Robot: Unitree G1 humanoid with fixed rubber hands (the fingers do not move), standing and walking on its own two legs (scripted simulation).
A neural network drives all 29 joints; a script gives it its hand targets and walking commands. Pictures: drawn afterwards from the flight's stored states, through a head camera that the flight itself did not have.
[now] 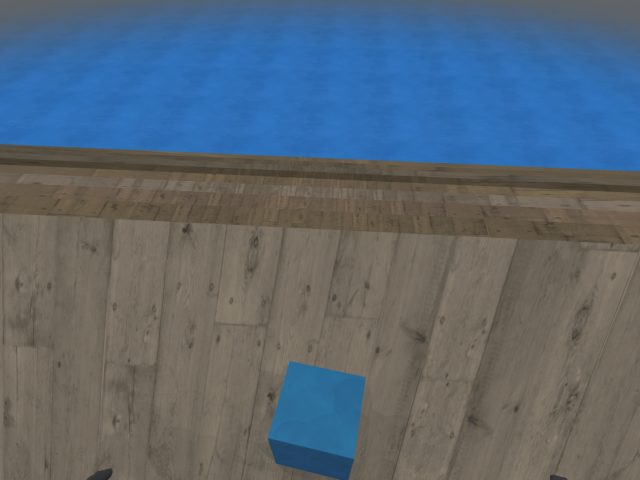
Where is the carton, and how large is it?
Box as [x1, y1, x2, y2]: [268, 361, 365, 479]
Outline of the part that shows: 290,361 268,435 268,440 276,463 339,479 347,479 354,455 365,377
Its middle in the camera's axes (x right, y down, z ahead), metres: +0.00 +0.50 +1.07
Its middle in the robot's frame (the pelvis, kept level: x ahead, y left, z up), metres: +0.40 +0.02 -0.66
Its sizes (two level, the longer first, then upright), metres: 0.210 0.200 0.250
